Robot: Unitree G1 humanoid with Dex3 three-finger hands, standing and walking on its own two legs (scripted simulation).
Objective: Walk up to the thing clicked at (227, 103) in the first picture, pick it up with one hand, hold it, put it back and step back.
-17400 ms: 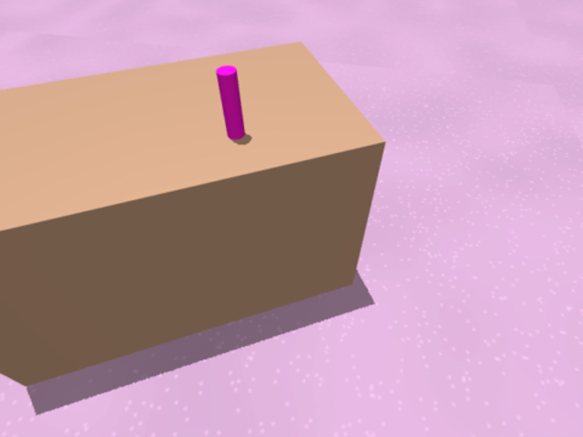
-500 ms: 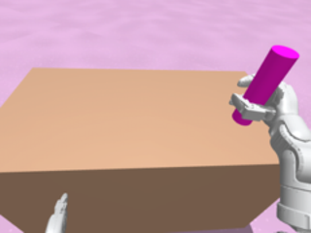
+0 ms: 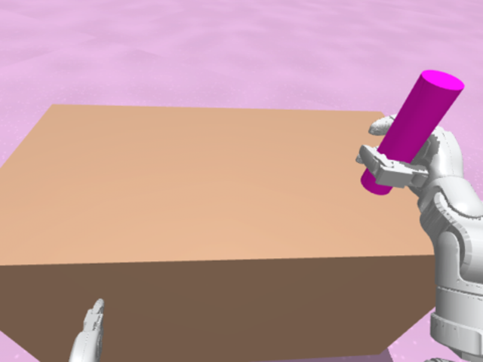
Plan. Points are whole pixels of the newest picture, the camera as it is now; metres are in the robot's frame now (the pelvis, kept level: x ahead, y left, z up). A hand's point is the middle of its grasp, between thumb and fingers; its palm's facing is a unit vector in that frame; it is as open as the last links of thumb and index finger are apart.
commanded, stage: hold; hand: right
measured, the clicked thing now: (403, 140) +0.34 -0.18 +0.26
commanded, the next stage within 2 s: crouch in 1.26 s
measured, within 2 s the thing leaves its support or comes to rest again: neither
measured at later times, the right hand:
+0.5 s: hand (379, 160) +0.34 -0.16 +0.22, palm faces +0.12 +0.99 -0.02, open 6.0 cm
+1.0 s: hand (375, 159) +0.34 -0.16 +0.22, palm faces +0.12 +0.99 -0.01, open 6.0 cm
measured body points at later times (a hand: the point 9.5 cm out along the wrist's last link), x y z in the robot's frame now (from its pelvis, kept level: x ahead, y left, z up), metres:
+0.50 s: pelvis +0.00 +0.00 +0.00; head -0.03 +0.03 +0.45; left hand +0.17 +0.26 -0.07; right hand +0.33 -0.22 +0.23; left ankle +0.05 +0.14 -0.73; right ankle -0.03 -0.14 -0.73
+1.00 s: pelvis +0.00 +0.00 +0.00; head -0.03 +0.04 +0.45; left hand +0.17 +0.27 -0.07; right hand +0.33 -0.21 +0.23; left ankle +0.05 +0.14 -0.73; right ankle -0.03 -0.14 -0.73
